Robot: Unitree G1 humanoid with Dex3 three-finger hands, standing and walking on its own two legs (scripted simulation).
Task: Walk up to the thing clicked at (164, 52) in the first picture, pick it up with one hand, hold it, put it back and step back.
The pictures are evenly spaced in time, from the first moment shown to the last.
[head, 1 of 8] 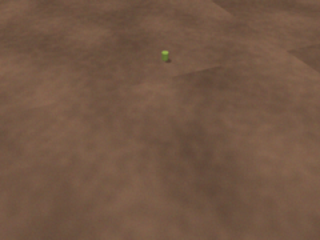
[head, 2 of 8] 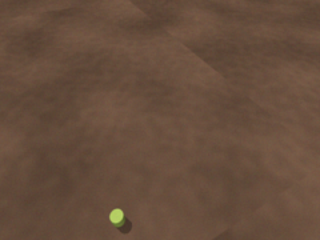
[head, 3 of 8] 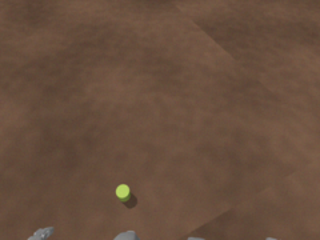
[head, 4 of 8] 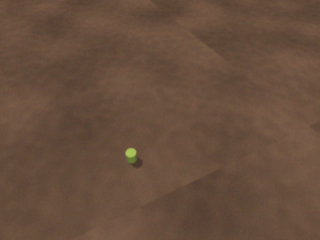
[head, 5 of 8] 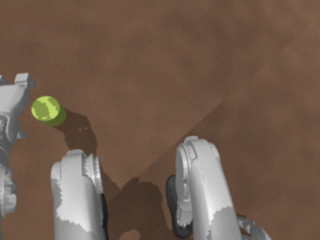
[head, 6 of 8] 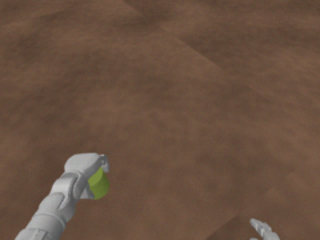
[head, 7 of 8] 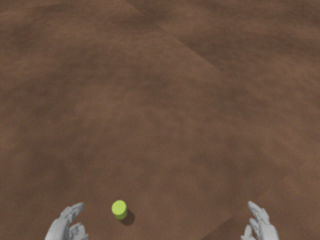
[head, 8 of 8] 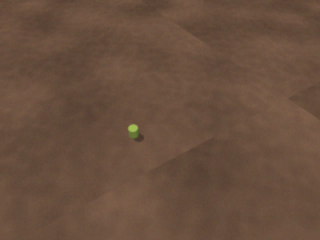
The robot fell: no
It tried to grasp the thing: yes
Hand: left
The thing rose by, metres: 0.66
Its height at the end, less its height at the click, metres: +0.00
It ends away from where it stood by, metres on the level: 0.00
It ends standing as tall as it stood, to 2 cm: yes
